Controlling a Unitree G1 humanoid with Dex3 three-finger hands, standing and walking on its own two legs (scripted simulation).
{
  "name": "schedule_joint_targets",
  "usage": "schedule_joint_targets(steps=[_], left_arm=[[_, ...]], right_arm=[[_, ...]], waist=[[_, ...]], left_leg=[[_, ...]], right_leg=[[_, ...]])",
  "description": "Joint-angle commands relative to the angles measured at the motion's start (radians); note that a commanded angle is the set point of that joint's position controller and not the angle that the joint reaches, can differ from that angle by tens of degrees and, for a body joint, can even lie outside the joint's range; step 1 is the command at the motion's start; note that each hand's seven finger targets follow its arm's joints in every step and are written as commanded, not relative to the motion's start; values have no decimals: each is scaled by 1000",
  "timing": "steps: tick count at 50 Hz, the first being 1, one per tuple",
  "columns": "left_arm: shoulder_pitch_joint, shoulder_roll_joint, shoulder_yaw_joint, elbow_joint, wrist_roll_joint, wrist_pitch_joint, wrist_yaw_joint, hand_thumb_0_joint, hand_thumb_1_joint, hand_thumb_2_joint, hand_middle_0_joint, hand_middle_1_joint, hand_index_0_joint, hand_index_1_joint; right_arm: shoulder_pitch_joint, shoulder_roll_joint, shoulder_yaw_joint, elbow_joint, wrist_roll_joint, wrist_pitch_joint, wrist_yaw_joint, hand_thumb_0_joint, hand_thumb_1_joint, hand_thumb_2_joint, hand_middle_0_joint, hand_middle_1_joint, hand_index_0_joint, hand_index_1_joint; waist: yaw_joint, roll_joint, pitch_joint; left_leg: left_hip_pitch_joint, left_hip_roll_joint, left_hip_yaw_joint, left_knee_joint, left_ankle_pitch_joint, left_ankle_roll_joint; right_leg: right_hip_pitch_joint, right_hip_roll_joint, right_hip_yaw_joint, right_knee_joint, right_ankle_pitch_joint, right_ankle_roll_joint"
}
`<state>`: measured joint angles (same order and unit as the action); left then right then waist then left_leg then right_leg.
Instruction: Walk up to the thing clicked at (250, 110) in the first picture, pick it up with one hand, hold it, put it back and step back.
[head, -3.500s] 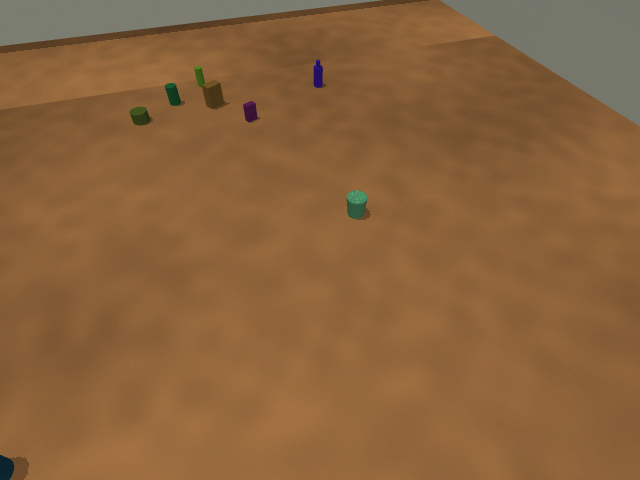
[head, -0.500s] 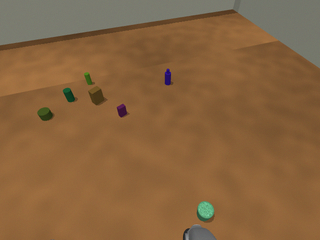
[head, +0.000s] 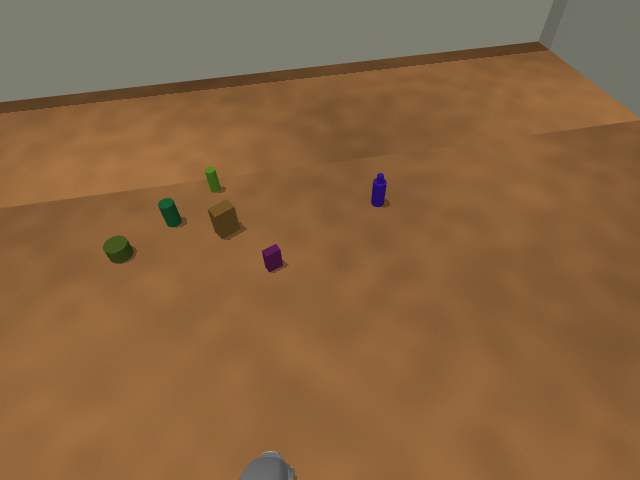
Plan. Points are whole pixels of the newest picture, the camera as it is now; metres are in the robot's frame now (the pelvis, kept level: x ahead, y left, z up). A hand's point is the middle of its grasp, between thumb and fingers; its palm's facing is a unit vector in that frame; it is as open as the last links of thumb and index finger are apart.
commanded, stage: walk up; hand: left
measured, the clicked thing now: (272, 258) +1.01 +0.25 -0.72
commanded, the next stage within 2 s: none
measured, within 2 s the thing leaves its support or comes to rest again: neither
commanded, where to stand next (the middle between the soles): +0.63 +0.03 m, yaw -1 degrees
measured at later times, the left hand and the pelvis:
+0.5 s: hand (155, 396) +0.27 +0.29 -0.14, palm faces -0.07 -0.93 -0.36, open 7.4 cm; pelvis +0.20 +0.01 +0.00, yaw -1 degrees
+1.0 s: hand (181, 332) +0.39 +0.28 -0.14, palm faces +0.00 -0.92 -0.39, open 7.4 cm; pelvis +0.36 +0.00 -0.01, yaw +1 degrees
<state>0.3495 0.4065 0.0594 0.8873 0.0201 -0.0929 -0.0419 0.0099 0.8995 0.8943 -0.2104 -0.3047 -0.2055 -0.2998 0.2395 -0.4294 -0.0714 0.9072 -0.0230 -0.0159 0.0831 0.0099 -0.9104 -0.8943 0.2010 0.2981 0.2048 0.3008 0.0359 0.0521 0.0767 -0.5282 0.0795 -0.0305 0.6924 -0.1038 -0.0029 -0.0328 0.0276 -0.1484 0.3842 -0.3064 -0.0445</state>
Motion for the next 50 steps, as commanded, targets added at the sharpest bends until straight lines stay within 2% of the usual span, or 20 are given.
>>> schedule_joint_targets(steps=[1,3,5,7,8,10,12,18,22,25,28,29,30,31,32,35,37,43,46,50], left_arm=[[-12,275,79,-81,-8,-21,18,0,900,900,-200,-300,-200,-300],[-21,283,77,-81,-12,-13,20,0,900,900,-200,-300,-200,-300],[-12,236,52,-97,-18,-4,25,0,900,900,-200,-300,-200,-300],[86,149,26,-97,-37,7,24,0,900,900,-200,-300,-200,-300],[46,249,42,-82,-26,16,38,0,900,900,-200,-300,-200,-300],[1,241,29,-72,-27,10,29,0,900,900,-200,-300,-200,-300],[54,214,29,-44,-36,18,16,0,900,900,-200,-300,-200,-300],[-24,185,34,-68,-19,29,-15,0,900,900,-200,-300,-200,-300],[-90,182,45,-69,-15,23,-31,0,900,900,-200,-300,-200,-300],[-68,185,55,-46,-14,12,-28,0,900,900,-200,-300,-200,-300],[56,233,76,0,-5,-7,-9,0,900,900,-200,-300,-200,-300],[137,282,96,9,2,-19,5,0,900,900,-200,-300,-200,-300],[143,352,107,-14,-2,-27,18,0,900,900,-200,-300,-200,-300],[119,365,101,-15,-19,-20,20,0,900,900,-200,-300,-200,-300],[89,350,95,-35,-28,-17,22,0,900,900,-200,-300,-200,-300],[-4,267,67,-60,-33,-21,33,0,900,900,-200,-300,-200,-300],[-10,256,58,-67,-28,-24,32,0,900,900,-200,-300,-200,-300],[-7,280,71,-107,-11,-26,27,0,900,900,-200,-300,-200,-300],[7,286,72,-109,-10,-25,26,0,900,900,-200,-300,-200,-300],[-51,292,60,-114,-16,-13,24,0,900,900,-200,-300,-200,-300]], right_arm=[[-127,-150,-41,-122,2,-50,2,0,-900,-900,200,300,200,300],[-88,-155,-44,-114,0,-54,-2,0,-900,-900,200,300,200,300],[140,-218,-69,-54,-18,-67,-20,0,-900,-900,200,300,200,300],[215,-332,-104,-81,-17,-75,-48,0,-900,-900,200,300,200,300],[201,-335,-108,-82,23,-71,-47,0,-900,-900,200,300,200,300],[131,-259,-75,-101,37,-70,-59,0,-900,-900,200,300,200,300],[77,-211,-52,-111,40,-79,-63,0,-900,-900,200,300,200,300],[39,-228,-57,-143,21,-94,-56,0,-900,-900,200,300,200,300],[18,-246,-62,-149,18,-93,-46,0,-900,-900,200,300,200,300],[-2,-246,-63,-161,21,-83,-45,0,-900,-900,200,300,200,300],[30,-192,-43,-163,16,-70,-45,0,-900,-900,200,300,200,300],[105,-134,-22,-160,20,-72,-44,0,-900,-900,200,300,200,300],[152,-78,0,-166,20,-66,-43,0,-900,-900,200,300,200,300],[112,-191,-29,-147,17,-54,-56,0,-900,-900,200,300,200,300],[79,-218,-35,-132,16,-49,-63,0,-900,-900,200,300,200,300],[97,-181,-32,-92,37,-39,-52,0,-900,-900,200,300,200,300],[113,-167,-31,-82,28,-28,-40,0,-900,-900,200,300,200,300],[5,-157,-42,-114,6,-21,-11,0,-900,-900,200,300,200,300],[-49,-152,-44,-126,2,-36,-5,0,-900,-900,200,300,200,300],[47,-162,-60,-89,-3,-51,-8,0,-900,-900,200,300,200,300]], waist=[[20,-127,-2],[-4,-109,-15],[-115,45,-154],[-122,260,-237],[-130,167,-226],[-96,23,-124],[-48,36,-60],[-50,101,31],[-51,115,57],[-23,80,4],[39,-84,-94],[67,-260,-161],[45,-406,-149],[55,-293,-119],[50,-250,-89],[-11,-202,-46],[-23,-209,-39],[5,-196,1],[21,-178,1],[-63,-127,-41]], left_leg=[[59,24,34,-96,-17,35],[138,-12,81,-141,-69,53],[501,-48,58,-217,-97,104],[806,318,-613,-353,-241,249],[773,360,-653,-374,-212,318],[581,269,-342,-363,111,238],[452,188,-143,-373,204,172],[353,186,-56,-459,19,245],[248,159,-31,-483,-223,214],[234,175,-48,-400,-221,202],[209,83,45,-77,-74,148],[132,7,107,190,-111,111],[-59,-105,93,390,-420,56],[-122,-84,36,470,-428,43],[-127,-47,-9,494,-395,39],[-48,-13,-60,431,-267,42],[22,-25,-36,385,-216,33],[-20,10,2,103,-151,-6],[60,20,23,-29,-117,2],[324,-19,85,-128,-66,29]], right_leg=[[-26,-319,175,-96,285,-129],[-31,-302,156,-17,347,-130],[-159,-200,75,365,443,-75],[-624,41,85,768,-229,7],[-644,-38,180,839,-253,-14],[-569,-75,264,811,-131,-4],[-488,-100,260,720,-39,6],[-517,-148,161,475,59,53],[-398,-155,134,297,188,44],[-265,-128,123,227,196,33],[-15,-64,84,124,110,14],[106,-159,234,24,-28,-16],[159,-390,637,-76,-84,-79],[138,-469,788,-124,-71,-177],[74,-469,773,-128,-18,-204],[-43,-317,404,-91,237,-116],[-131,-272,303,-96,283,-128],[-124,-303,264,-155,6,-179],[-142,-314,248,-102,75,-170],[-289,-296,206,28,5,-134]])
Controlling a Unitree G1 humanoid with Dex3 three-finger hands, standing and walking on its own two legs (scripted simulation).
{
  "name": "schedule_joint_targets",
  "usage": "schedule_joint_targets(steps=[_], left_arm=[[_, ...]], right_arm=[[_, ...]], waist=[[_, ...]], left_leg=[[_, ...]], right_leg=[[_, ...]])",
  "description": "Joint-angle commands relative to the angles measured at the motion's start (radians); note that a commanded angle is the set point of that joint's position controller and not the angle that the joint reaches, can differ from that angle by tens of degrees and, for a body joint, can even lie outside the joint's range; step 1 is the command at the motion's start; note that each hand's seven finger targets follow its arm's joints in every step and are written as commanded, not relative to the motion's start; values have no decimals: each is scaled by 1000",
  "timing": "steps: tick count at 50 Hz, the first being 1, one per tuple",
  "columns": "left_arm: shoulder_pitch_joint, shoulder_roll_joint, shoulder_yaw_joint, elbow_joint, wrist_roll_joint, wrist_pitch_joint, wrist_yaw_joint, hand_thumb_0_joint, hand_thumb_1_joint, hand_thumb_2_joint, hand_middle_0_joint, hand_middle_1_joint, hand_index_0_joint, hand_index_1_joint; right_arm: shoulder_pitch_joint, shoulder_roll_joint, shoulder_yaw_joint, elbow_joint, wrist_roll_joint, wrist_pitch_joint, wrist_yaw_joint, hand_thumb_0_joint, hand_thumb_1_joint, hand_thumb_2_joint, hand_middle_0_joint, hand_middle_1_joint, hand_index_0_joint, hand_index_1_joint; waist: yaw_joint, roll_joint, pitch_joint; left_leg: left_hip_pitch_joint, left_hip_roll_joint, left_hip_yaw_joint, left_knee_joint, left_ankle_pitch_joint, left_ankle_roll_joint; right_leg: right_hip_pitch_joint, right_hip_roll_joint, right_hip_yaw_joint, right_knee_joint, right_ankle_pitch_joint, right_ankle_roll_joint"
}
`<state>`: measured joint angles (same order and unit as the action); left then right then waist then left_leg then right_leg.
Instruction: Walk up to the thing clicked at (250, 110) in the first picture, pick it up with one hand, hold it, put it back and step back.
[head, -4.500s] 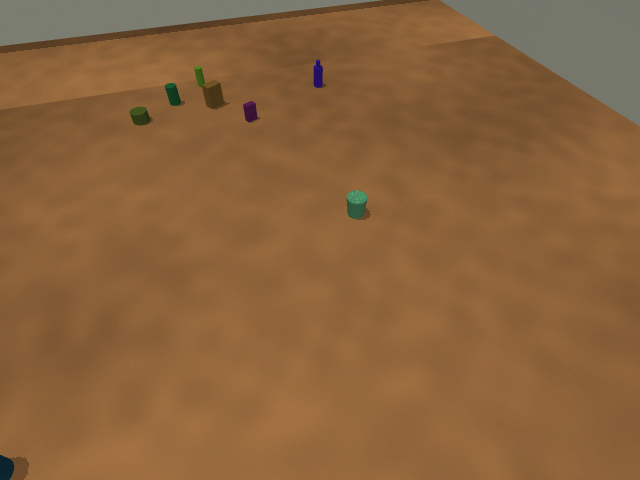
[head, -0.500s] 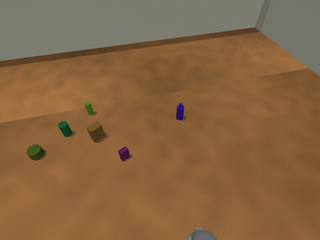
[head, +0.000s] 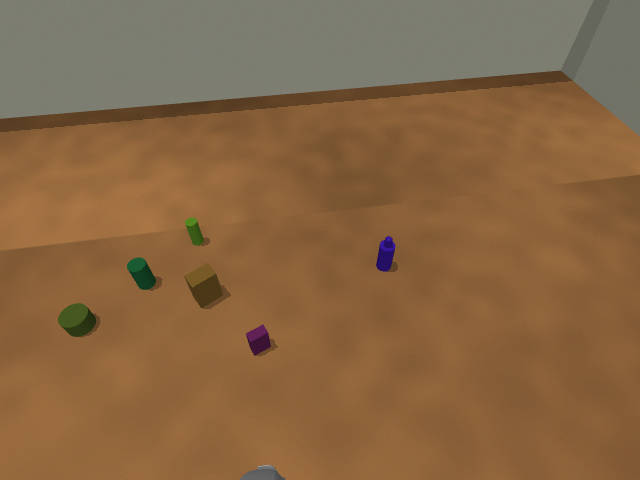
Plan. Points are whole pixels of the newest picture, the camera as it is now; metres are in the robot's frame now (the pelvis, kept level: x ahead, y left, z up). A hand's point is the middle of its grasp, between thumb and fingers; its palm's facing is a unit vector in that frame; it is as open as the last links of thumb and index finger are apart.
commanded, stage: walk up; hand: left
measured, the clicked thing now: (258, 340) +0.66 +0.24 -0.72
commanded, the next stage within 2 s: none
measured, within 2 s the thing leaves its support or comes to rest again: neither
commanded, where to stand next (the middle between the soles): +0.27 +0.03 m, yaw -3 degrees
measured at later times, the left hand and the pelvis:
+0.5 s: hand (130, 448) +0.20 +0.29 -0.13, palm faces -0.11 -0.89 -0.44, open 7.4 cm; pelvis +0.13 +0.01 -0.01, yaw -3 degrees
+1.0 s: hand (154, 418) +0.25 +0.28 -0.17, palm faces -0.05 -0.94 -0.33, open 7.4 cm; pelvis +0.16 +0.03 -0.01, yaw -2 degrees
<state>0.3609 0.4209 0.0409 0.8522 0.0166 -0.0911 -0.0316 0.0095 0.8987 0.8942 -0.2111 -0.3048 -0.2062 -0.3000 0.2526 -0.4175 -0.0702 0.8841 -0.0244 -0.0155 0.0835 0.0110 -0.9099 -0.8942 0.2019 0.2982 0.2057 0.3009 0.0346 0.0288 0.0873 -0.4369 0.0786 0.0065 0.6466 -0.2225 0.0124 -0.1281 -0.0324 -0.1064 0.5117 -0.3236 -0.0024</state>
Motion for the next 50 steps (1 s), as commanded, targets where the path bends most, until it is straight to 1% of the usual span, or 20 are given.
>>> schedule_joint_targets(steps=[1,2,3,4,5,9,16,21,23,24,25,27,30,34,38,41,43,44,47,50], left_arm=[[-58,251,68,-82,-10,-11,13,0,900,900,-200,-300,-200,-300],[-19,199,50,-82,-6,-8,12,0,900,900,-200,-300,-200,-300],[33,109,26,-85,-18,-5,8,0,900,900,-200,-300,-200,-300],[53,157,36,-67,-18,8,19,0,900,900,-200,-300,-200,-300],[22,234,54,-50,-12,17,28,0,900,900,-200,-300,-200,-300],[38,215,55,1,-22,19,9,0,900,900,-200,-300,-200,-300],[-52,191,58,-26,-2,22,-19,0,900,900,-200,-300,-200,-300],[-31,168,57,4,-3,2,-2,0,900,900,-200,-300,-200,-300],[48,182,68,38,0,-12,16,0,900,900,-200,-300,-200,-300],[97,216,79,46,3,-19,26,0,900,900,-200,-300,-200,-300],[101,310,98,26,6,-26,36,0,900,900,-200,-300,-200,-300],[-1,327,88,-10,-9,-6,41,0,900,900,-200,-300,-200,-300],[-30,249,64,-19,-15,-2,48,0,900,900,-200,-300,-200,-300],[-80,231,51,-33,-1,4,52,0,900,900,-200,-300,-200,-300],[-158,231,45,-34,-2,30,48,0,900,900,-200,-300,-200,-300],[-196,190,25,-21,-16,55,42,0,900,900,-200,-300,-200,-300],[-155,119,4,-5,-32,68,38,0,900,900,-200,-300,-200,-300],[-133,160,15,39,-34,77,43,0,900,900,-200,-300,-200,-300],[-133,174,27,103,-21,71,32,0,900,900,-200,-300,-200,-300],[-153,165,22,136,-20,66,32,0,900,900,-200,-300,-200,-300]], right_arm=[[92,-195,-70,-44,-2,-56,-16,0,-900,-900,200,300,200,300],[196,-242,-87,-16,-4,-62,-29,0,-900,-900,200,300,200,300],[217,-313,-101,-32,-14,-69,-42,0,-900,-900,200,300,200,300],[172,-336,-98,-69,3,-72,-47,0,-900,-900,200,300,200,300],[145,-343,-99,-67,27,-67,-42,0,-900,-900,200,300,200,300],[72,-236,-56,-91,26,-80,-54,0,-900,-900,200,300,200,300],[66,-264,-64,-119,13,-73,-49,0,-900,-900,200,300,200,300],[31,-252,-58,-135,13,-51,-45,0,-900,-900,200,300,200,300],[26,-194,-35,-146,19,-40,-46,0,-900,-900,200,300,200,300],[61,-134,-15,-143,27,-38,-48,0,-900,-900,200,300,200,300],[97,-77,8,-154,27,-36,-47,0,-900,-900,200,300,200,300],[105,-202,-28,-102,15,-5,-75,0,-900,-900,200,300,200,300],[100,-189,-27,-58,26,-2,-75,0,-900,-900,200,300,200,300],[93,-152,-17,-26,20,9,-73,0,-900,-900,200,300,200,300],[51,-142,-17,8,22,5,-74,0,-900,-900,200,300,200,300],[54,-164,-25,41,10,-11,-84,0,-900,-900,200,300,200,300],[-34,-240,-28,13,-2,-26,-89,0,-900,-900,200,300,200,300],[-118,-276,-28,4,12,-24,-86,0,-900,-900,200,300,200,300],[-172,-208,1,25,9,-12,-83,0,-900,-900,200,300,200,300],[-170,-189,10,50,14,-11,-76,0,-900,-900,200,300,200,300]], waist=[[-97,-48,-74],[-140,121,-139],[-122,358,-142],[-101,233,-102],[-98,187,-34],[-46,110,7],[-70,124,-2],[-35,83,-21],[12,-17,-79],[37,-165,-117],[22,-357,-123],[8,-220,-39],[-15,-174,-54],[-24,-189,-100],[-27,-213,-94],[-57,-138,-95],[-10,98,-76],[1,136,-52],[16,109,-3],[-1,142,-48]], left_leg=[[343,-44,55,-91,11,21],[480,-21,-25,-168,-119,47],[538,202,-405,-314,-277,118],[476,321,-635,-426,-367,189],[375,359,-657,-433,-430,257],[249,184,-242,-384,9,148],[223,189,-163,-420,-180,232],[134,164,-91,-282,-60,200],[78,105,-29,-94,10,140],[44,41,26,91,-69,103],[-124,-83,83,296,-277,36],[-122,-45,-27,370,-356,18],[-109,-20,-79,365,-267,14],[11,-41,-37,224,-187,-5],[167,-53,21,40,-80,-17],[294,-57,9,-106,23,7],[195,168,-349,-316,-166,76],[4,239,-402,-374,-363,156],[-98,100,-211,-338,-461,84],[-19,72,-192,-302,-401,50]], right_leg=[[-255,-198,139,6,48,-154],[-308,-129,77,258,114,-121],[-484,5,19,530,-127,-54],[-563,58,92,609,-197,-45],[-555,-7,148,663,-217,-58],[-431,-57,195,542,-27,-43],[-376,-72,104,266,35,7],[-176,-20,49,89,130,-5],[19,15,52,-16,182,-14],[89,-63,173,-122,106,-31],[147,-295,558,-231,15,-110],[-5,-391,676,-235,14,-260],[-3,-266,400,-179,250,-201],[-82,-214,259,-127,380,-190],[-217,-200,207,-69,224,-178],[-340,-175,197,25,77,-115],[-349,-43,129,146,-130,-35],[-198,-10,94,220,-188,-25],[-87,-18,105,102,-86,-29],[-76,-14,106,9,-8,-28]])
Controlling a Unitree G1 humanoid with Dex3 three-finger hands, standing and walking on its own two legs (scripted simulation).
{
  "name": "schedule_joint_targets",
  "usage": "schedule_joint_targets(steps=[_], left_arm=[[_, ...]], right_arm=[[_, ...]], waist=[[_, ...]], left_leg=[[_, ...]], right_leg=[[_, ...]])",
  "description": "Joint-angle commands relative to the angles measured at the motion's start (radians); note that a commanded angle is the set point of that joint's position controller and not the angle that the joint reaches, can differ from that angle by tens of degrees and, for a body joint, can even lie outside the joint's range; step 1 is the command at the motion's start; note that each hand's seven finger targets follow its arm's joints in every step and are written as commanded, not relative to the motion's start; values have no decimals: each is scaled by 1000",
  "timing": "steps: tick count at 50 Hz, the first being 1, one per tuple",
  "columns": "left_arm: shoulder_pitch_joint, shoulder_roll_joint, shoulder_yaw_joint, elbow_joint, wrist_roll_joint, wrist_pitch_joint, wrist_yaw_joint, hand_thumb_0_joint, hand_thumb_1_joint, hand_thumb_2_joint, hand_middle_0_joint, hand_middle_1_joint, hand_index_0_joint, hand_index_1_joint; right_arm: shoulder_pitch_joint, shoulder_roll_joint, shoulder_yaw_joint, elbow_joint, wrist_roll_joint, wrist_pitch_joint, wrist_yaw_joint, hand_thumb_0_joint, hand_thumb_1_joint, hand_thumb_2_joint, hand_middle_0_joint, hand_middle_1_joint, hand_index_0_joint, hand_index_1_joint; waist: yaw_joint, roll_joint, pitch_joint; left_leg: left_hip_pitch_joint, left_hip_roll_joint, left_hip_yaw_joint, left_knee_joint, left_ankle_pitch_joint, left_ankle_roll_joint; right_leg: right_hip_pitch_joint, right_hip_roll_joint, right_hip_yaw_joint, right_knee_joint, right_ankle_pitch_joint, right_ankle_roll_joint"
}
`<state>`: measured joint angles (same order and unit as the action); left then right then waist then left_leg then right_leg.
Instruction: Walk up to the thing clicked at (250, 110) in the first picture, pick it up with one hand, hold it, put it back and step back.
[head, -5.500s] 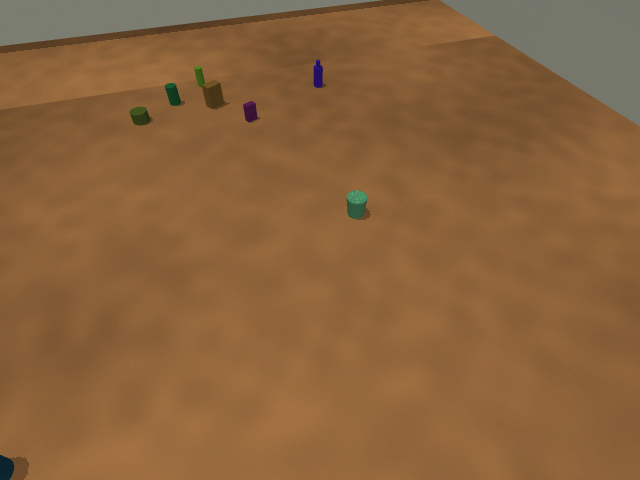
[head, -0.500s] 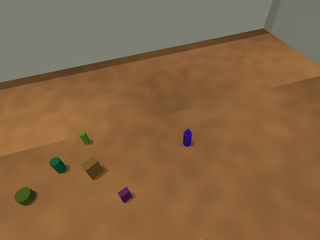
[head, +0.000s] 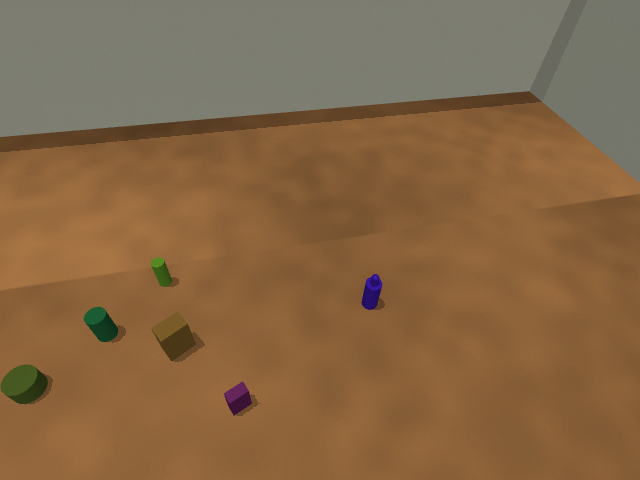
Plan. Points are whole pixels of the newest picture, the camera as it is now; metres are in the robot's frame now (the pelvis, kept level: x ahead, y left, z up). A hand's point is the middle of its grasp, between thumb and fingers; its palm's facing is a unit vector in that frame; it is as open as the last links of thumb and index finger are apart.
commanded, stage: walk up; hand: left
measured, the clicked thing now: (238, 398) +0.49 +0.22 -0.71
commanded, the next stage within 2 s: stand in 1.46 s
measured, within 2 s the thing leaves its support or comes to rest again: neither
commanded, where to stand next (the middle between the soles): +0.11 +0.00 m, yaw +0 degrees
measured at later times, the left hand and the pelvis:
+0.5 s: hand out of the picture +0.09 +0.25 -0.13, palm faces +0.02 -0.93 -0.36, open 7.4 cm; pelvis +0.04 -0.01 +0.02, yaw +1 degrees
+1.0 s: hand out of the picture +0.13 +0.24 -0.13, palm faces -0.03 -0.94 -0.33, open 7.4 cm; pelvis +0.04 +0.00 +0.03, yaw +0 degrees
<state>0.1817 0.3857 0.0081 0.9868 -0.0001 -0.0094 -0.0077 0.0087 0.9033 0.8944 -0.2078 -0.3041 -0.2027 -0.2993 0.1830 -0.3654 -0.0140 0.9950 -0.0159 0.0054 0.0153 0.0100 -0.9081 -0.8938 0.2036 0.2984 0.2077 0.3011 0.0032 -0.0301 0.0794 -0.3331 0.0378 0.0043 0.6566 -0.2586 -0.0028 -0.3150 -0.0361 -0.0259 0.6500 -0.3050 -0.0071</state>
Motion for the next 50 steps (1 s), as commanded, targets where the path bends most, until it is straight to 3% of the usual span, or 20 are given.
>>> schedule_joint_targets(steps=[1,4,9,13,17,20,27,32,39,45,50], left_arm=[[5,198,53,10,-2,-14,8,0,900,900,-200,-300,-200,-300],[-11,198,47,32,1,-16,5,0,900,900,-200,-300,-200,-300],[-57,206,36,62,3,-32,6,0,900,900,-200,-300,-200,-300],[-94,200,30,78,0,-40,7,0,900,900,-200,-300,-200,-300],[-86,192,29,104,-3,-41,10,0,900,900,-200,-300,-200,-300],[-99,186,30,113,-6,-38,13,0,900,900,-200,-300,-200,-300],[-141,178,31,124,-3,-23,15,0,900,900,-200,-300,-200,-300],[-152,176,34,124,1,-22,14,0,900,900,-200,-300,-200,-300],[-181,175,38,125,7,-17,11,0,900,900,-200,-300,-200,-300],[-181,171,40,124,7,-19,9,0,900,900,-200,-300,-200,-300],[-187,170,39,125,5,-16,8,0,900,900,-200,-300,-200,-300]], right_arm=[[-101,-243,-44,-52,3,-29,-7,0,-900,-900,200,300,200,300],[-127,-239,-40,-41,5,-25,-9,0,-900,-900,200,300,200,300],[-136,-216,-33,-10,15,-29,-10,0,-900,-900,200,300,200,300],[-117,-213,-33,27,20,-33,-9,0,-900,-900,200,300,200,300],[-143,-203,-31,48,25,-35,-11,0,-900,-900,200,300,200,300],[-145,-201,-31,65,28,-34,-14,0,-900,-900,200,300,200,300],[-185,-198,-30,92,19,-29,-15,0,-900,-900,200,300,200,300],[-190,-198,-31,102,16,-32,-16,0,-900,-900,200,300,200,300],[-188,-199,-29,111,11,-32,-15,0,-900,-900,200,300,200,300],[-170,-195,-27,112,12,-38,-16,0,-900,-900,200,300,200,300],[-157,-200,-28,116,10,-35,-17,0,-900,-900,200,300,200,300]], waist=[[24,207,-37],[25,186,-40],[2,72,-55],[-15,25,-92],[-5,-5,-143],[-2,-12,-172],[6,13,-122],[6,35,-138],[-1,55,-89],[-2,40,-129],[-8,37,-112]], left_leg=[[-124,114,-197,-334,-408,65],[-78,118,-192,-333,-385,60],[65,82,-143,-256,-144,45],[139,78,-119,-251,-6,40],[200,84,-98,-249,174,38],[219,88,-89,-261,256,32],[191,91,-90,-331,230,22],[205,94,-77,-349,231,20],[146,90,-94,-402,77,15],[181,88,-83,-384,151,16],[180,84,-84,-387,122,15]], right_leg=[[105,-6,29,-133,-65,-21],[87,-25,54,-184,-85,-19],[13,-77,127,-294,-41,-32],[36,-97,122,-307,76,-25],[95,-110,106,-308,222,-18],[152,-114,91,-301,298,-11],[179,-107,69,-338,247,1],[214,-110,67,-352,261,1],[206,-96,74,-372,162,1],[221,-97,74,-371,203,2],[206,-96,76,-373,184,2]])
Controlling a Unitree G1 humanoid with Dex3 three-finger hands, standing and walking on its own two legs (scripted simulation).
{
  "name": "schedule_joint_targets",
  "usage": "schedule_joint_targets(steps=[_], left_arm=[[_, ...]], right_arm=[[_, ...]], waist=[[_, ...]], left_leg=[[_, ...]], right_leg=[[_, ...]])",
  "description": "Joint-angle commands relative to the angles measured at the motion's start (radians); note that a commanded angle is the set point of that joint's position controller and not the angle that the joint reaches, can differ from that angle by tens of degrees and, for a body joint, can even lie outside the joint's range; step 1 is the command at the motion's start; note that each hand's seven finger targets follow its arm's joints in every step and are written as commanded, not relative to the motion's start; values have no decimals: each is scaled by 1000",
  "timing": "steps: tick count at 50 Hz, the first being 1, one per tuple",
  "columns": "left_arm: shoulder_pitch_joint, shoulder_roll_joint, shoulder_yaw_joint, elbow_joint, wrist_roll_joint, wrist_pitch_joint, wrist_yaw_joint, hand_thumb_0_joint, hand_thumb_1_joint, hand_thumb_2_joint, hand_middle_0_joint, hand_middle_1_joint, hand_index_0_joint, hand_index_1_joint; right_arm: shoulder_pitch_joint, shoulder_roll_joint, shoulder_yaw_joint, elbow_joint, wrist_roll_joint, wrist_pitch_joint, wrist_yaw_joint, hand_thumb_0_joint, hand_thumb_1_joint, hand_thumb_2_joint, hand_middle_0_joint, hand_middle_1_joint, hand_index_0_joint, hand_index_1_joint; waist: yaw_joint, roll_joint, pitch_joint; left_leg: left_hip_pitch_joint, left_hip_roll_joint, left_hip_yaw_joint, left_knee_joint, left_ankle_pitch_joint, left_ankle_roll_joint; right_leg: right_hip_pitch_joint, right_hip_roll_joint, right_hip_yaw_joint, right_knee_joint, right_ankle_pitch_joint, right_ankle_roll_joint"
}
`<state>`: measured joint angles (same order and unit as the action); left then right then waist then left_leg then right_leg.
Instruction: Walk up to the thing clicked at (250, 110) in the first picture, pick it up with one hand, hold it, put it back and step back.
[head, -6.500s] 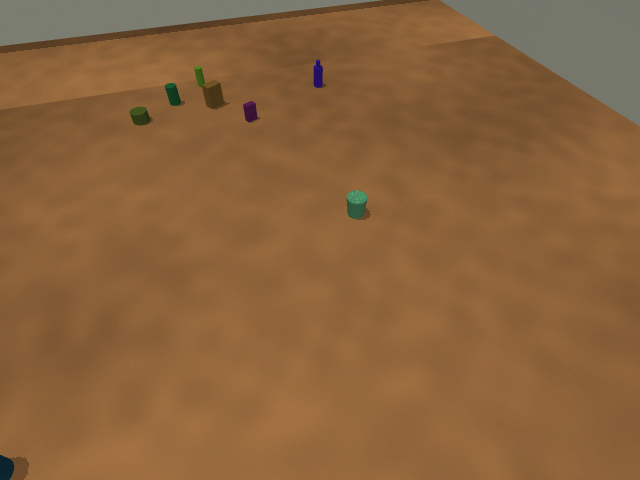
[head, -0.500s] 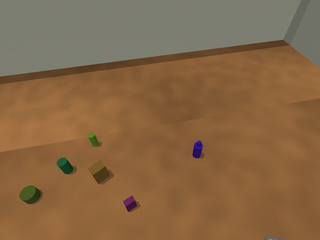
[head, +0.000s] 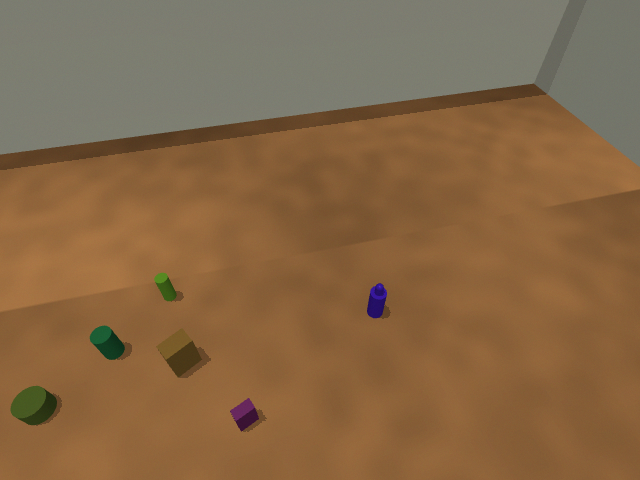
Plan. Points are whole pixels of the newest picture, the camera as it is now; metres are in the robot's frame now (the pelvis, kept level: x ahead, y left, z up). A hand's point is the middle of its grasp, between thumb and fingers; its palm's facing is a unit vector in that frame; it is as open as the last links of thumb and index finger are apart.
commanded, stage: walk up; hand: left
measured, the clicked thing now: (245, 415) +0.45 +0.23 -0.73
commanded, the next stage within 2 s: stand in 0.46 s
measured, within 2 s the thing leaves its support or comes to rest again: neither
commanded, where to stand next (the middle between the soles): +0.07 +0.01 m, yaw -1 degrees
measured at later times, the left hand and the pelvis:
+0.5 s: hand out of the picture +0.08 +0.25 -0.16, palm faces -0.01 -0.94 -0.33, open 7.4 cm; pelvis +0.01 +0.00 +0.00, yaw +1 degrees
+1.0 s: hand out of the picture +0.08 +0.26 -0.16, palm faces -0.02 -0.94 -0.35, open 7.4 cm; pelvis +0.01 +0.00 +0.00, yaw +1 degrees
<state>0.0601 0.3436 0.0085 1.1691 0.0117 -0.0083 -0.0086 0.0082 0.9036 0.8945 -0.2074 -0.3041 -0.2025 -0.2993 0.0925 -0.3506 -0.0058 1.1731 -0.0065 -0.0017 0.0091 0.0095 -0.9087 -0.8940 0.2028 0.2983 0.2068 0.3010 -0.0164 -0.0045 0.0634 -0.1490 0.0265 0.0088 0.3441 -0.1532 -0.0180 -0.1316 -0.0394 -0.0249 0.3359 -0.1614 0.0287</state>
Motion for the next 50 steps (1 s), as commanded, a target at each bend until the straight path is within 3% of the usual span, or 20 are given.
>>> schedule_joint_targets(steps=[1,8,17,24,31,39,46,50], left_arm=[[-53,208,39,-59,-8,-18,9,0,900,900,-200,-300,-200,-300],[-44,210,38,-55,-5,-16,9,0,900,900,-200,-300,-200,-300],[-32,207,40,-59,-4,-18,11,0,900,900,-200,-300,-200,-300],[-19,218,37,-62,3,-18,14,0,900,900,-200,-300,-200,-300],[-11,215,35,-77,0,-24,13,0,900,900,-200,-300,-200,-300],[2,219,36,-78,-2,-19,11,0,900,900,-200,-300,-200,-300],[13,220,35,-77,2,-15,11,0,900,900,-200,-300,-200,-300],[9,223,35,-88,2,-19,13,0,900,900,-200,-300,-200,-300]], right_arm=[[-63,-214,-35,-63,2,-28,-11,0,-900,-900,200,300,200,300],[-63,-214,-35,-64,1,-24,-11,0,-900,-900,200,300,200,300],[-59,-210,-34,-70,2,-23,-11,0,-900,-900,200,300,200,300],[-64,-212,-36,-80,-5,-20,-13,0,-900,-900,200,300,200,300],[-64,-215,-36,-84,-2,-29,-11,0,-900,-900,200,300,200,300],[-56,-214,-32,-86,-4,-29,-12,0,-900,-900,200,300,200,300],[-59,-217,-32,-91,0,-25,-12,0,-900,-900,200,300,200,300],[-53,-217,-32,-93,-2,-26,-13,0,-900,-900,200,300,200,300]], waist=[[16,18,-102],[13,4,-91],[15,7,-103],[12,14,-74],[13,24,-122],[17,20,-105],[17,14,-73],[18,2,-106]], left_leg=[[7,100,-89,-73,31,32],[0,93,-90,-69,7,34],[13,96,-87,-63,58,33],[-12,101,-99,-79,8,27],[27,109,-93,-55,144,28],[26,107,-94,-71,123,27],[9,101,-103,-87,24,25],[39,107,-94,-60,126,31]], right_leg=[[22,-92,75,-58,35,-35],[13,-90,74,-66,29,-33],[27,-95,67,-66,69,-29],[8,-98,68,-75,-5,-27],[52,-109,68,-60,116,-29],[47,-108,65,-59,86,-34],[17,-101,62,-65,19,-35],[35,-109,64,-59,93,-34]])
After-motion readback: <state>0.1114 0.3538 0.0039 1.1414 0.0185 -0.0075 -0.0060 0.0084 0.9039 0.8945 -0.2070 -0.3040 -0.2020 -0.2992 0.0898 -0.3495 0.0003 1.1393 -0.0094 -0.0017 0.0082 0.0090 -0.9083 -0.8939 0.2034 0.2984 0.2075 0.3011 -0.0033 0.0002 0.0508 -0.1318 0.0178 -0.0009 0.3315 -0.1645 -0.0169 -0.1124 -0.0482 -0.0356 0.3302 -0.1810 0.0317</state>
